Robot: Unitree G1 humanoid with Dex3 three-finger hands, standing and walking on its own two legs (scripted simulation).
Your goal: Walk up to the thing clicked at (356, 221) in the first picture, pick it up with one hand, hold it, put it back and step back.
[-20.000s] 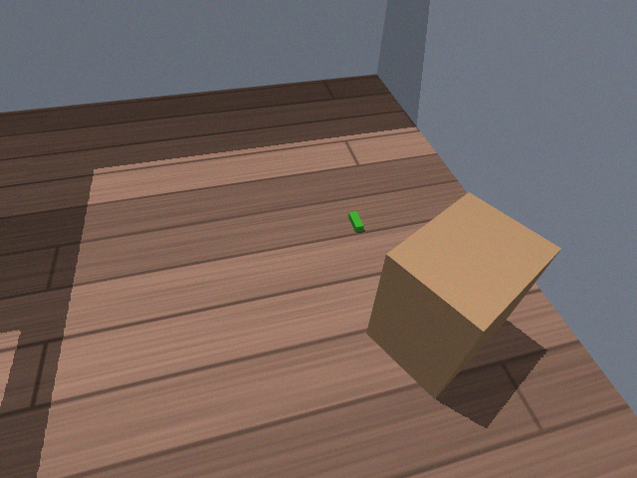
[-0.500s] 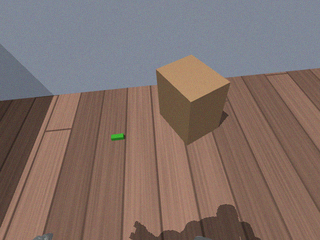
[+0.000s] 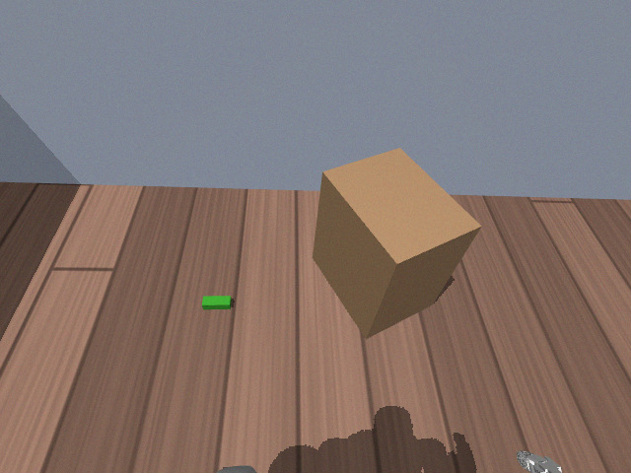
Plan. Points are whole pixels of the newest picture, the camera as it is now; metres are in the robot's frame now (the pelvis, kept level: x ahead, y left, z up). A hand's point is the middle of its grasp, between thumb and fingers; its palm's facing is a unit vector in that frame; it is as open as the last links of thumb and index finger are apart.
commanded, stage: walk up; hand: left
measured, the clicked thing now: (216, 302) +0.74 +0.31 -0.74
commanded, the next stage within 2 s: none
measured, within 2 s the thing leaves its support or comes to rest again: neither
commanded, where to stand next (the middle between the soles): +0.37 +0.00 m, yaw -2 degrees
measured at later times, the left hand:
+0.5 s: hand (143, 386) +0.25 +0.25 -0.11, palm faces -0.04 -0.91 -0.42, open 7.4 cm
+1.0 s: hand (128, 340) +0.34 +0.31 -0.16, palm faces -0.10 -0.95 -0.31, open 7.4 cm
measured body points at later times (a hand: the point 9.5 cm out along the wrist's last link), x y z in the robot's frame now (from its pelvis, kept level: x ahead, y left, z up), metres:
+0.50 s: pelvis +0.16 -0.02 +0.01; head +0.18 -0.05 +0.45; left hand +0.25 +0.29 -0.08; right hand +0.21 -0.33 -0.13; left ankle +0.13 +0.11 -0.66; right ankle +0.22 -0.13 -0.73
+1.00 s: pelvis +0.28 +0.05 +0.01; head +0.31 +0.09 +0.46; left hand +0.34 +0.36 -0.14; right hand +0.34 -0.27 -0.08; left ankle +0.34 +0.14 -0.73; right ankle +0.28 -0.12 -0.67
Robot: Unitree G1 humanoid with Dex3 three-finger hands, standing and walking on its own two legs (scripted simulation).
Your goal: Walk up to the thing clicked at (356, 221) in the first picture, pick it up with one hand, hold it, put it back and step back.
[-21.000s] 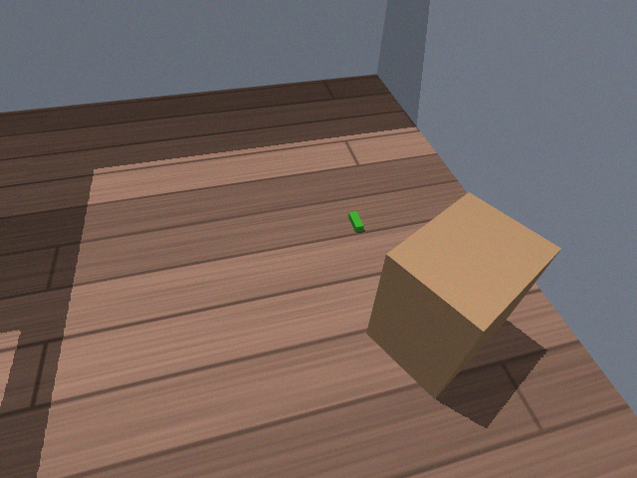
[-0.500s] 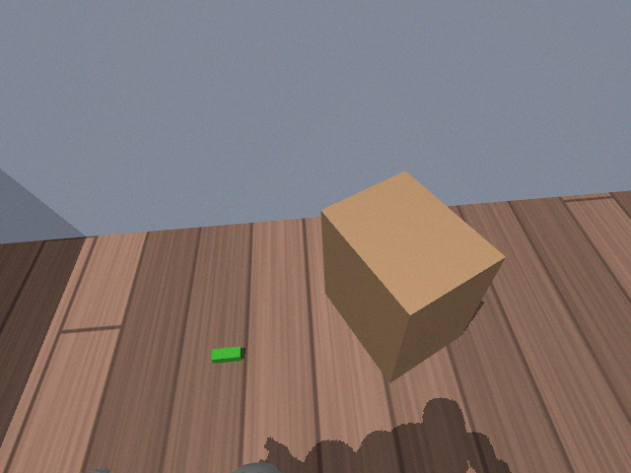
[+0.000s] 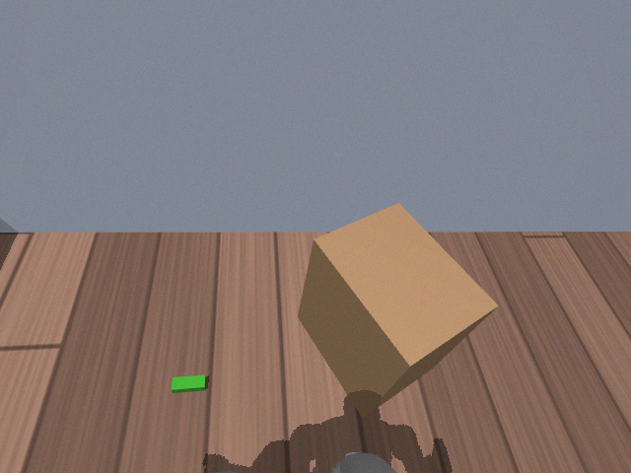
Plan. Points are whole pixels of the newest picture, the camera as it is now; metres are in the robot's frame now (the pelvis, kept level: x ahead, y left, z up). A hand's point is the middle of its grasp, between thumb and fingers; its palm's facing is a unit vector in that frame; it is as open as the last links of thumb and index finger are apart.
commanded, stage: walk up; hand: left
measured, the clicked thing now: (189, 383) +0.45 +0.28 -0.75
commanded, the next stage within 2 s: stand in 1.54 s
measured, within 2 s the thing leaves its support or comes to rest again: neither
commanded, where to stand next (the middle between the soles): +0.09 -0.04 m, yaw +1 degrees
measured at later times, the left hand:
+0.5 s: hand out of the picture +0.13 +0.21 -0.14, palm faces -0.07 -0.93 -0.36, open 7.4 cm
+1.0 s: hand out of the picture +0.14 +0.21 -0.15, palm faces -0.05 -0.95 -0.32, open 7.4 cm
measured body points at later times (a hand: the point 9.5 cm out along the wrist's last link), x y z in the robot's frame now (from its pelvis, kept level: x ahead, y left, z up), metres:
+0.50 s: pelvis +0.03 -0.03 +0.00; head +0.03 -0.05 +0.45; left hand +0.14 +0.26 -0.12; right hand +0.09 -0.33 -0.13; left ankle +0.06 +0.09 -0.73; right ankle +0.04 -0.15 -0.73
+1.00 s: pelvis +0.04 -0.04 +0.01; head +0.05 -0.03 +0.46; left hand +0.14 +0.26 -0.12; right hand +0.10 -0.35 -0.12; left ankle +0.06 +0.09 -0.73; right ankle +0.04 -0.15 -0.73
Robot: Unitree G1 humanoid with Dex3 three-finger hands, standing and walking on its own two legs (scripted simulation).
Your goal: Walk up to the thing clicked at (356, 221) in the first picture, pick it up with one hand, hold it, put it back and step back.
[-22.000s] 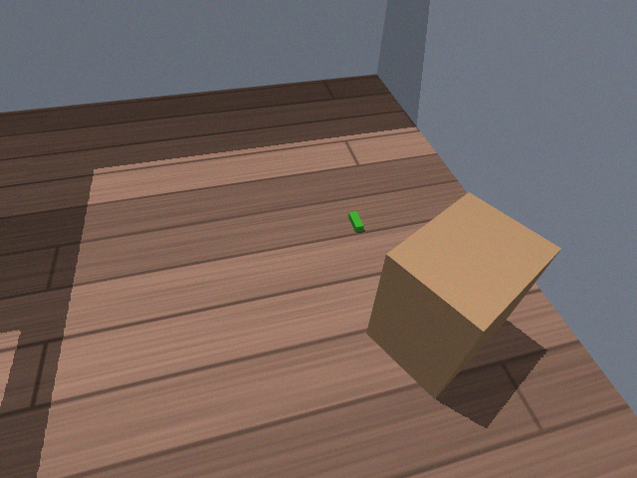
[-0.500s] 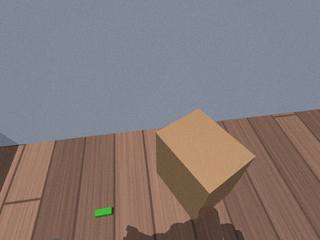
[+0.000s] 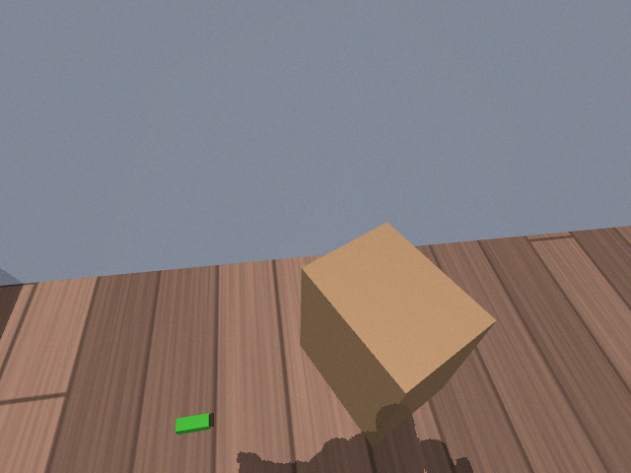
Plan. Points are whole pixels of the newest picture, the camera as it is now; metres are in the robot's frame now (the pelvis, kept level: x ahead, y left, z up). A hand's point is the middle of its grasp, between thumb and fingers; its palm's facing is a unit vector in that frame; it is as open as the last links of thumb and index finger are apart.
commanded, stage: walk up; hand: left
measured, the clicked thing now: (193, 423) +0.39 +0.34 -0.77
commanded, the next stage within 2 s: stand in 0.54 s
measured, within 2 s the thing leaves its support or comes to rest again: neither
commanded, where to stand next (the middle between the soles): +0.04 +0.00 m, yaw +3 degrees
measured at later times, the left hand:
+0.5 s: hand out of the picture +0.08 +0.25 -0.16, palm faces +0.00 -0.95 -0.32, open 7.4 cm
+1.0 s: hand out of the picture +0.08 +0.27 -0.15, palm faces +0.00 -0.94 -0.35, open 7.4 cm
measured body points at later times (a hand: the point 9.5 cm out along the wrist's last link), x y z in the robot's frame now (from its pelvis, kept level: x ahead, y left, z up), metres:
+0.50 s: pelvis +0.01 +0.01 +0.00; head +0.01 +0.01 +0.45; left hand +0.08 +0.30 -0.13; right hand +0.10 -0.30 -0.13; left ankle +0.01 +0.13 -0.75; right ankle +0.00 -0.12 -0.75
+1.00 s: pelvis +0.01 +0.01 +0.00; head +0.01 +0.01 +0.45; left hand +0.08 +0.31 -0.13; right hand +0.09 -0.28 -0.13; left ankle +0.01 +0.13 -0.75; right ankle +0.00 -0.12 -0.75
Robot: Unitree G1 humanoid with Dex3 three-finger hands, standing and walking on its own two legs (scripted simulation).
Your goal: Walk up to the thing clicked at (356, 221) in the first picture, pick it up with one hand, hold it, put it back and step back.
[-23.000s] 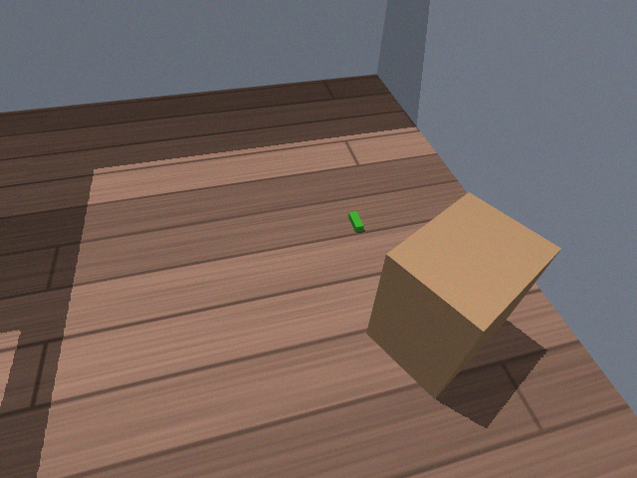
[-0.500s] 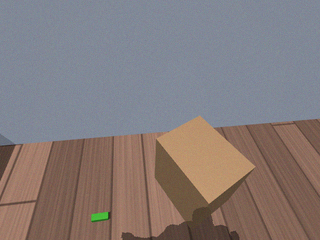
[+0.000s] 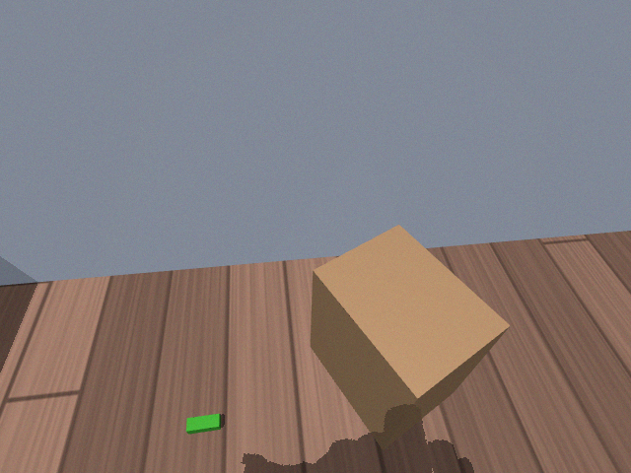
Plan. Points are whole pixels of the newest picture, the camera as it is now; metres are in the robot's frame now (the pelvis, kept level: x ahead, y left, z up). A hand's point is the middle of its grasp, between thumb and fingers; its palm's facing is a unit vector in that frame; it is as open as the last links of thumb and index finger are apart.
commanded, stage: stand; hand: left
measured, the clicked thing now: (204, 423) +0.39 +0.32 -0.77
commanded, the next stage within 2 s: none
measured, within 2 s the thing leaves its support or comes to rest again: neither
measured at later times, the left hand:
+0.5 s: hand out of the picture +0.07 +0.26 -0.16, palm faces -0.02 -0.94 -0.34, open 7.4 cm
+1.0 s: hand out of the picture +0.07 +0.26 -0.16, palm faces -0.01 -0.94 -0.34, open 7.4 cm
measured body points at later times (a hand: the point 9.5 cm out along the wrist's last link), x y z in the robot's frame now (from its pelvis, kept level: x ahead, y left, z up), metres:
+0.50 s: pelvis +0.00 +0.01 +0.00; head +0.01 +0.01 +0.45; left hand +0.07 +0.31 -0.14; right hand +0.09 -0.29 -0.13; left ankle +0.00 +0.12 -0.75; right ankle -0.01 -0.13 -0.75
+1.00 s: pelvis +0.01 +0.01 +0.00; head +0.01 +0.01 +0.45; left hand +0.07 +0.31 -0.13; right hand +0.09 -0.29 -0.13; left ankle +0.00 +0.12 -0.75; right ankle -0.01 -0.13 -0.75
